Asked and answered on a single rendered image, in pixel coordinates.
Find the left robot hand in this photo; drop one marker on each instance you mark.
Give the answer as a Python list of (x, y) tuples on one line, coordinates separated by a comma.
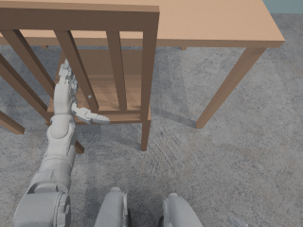
[(64, 97)]

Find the robot left forearm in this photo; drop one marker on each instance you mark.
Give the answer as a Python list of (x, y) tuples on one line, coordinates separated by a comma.
[(56, 167)]

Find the robot shin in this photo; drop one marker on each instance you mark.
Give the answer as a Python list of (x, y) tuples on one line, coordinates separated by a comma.
[(164, 222), (124, 220)]

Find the robot right shin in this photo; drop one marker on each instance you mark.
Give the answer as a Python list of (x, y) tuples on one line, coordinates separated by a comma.
[(164, 222)]

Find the robot left shin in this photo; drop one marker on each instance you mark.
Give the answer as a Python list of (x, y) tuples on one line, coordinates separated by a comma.
[(124, 220)]

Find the chair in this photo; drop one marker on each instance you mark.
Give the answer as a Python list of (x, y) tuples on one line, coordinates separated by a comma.
[(119, 80)]

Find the robot left upper arm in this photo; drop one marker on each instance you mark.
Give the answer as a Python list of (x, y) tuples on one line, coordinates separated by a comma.
[(48, 209)]

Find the table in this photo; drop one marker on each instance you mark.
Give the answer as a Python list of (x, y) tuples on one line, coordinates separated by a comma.
[(182, 23)]

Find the right robot hand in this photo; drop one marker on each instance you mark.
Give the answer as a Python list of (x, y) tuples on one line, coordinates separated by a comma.
[(235, 222)]

